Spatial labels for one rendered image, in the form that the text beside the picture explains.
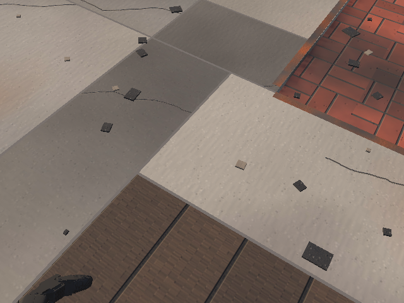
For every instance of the robot left hand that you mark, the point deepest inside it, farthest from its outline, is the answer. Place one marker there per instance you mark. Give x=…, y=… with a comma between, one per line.
x=56, y=287

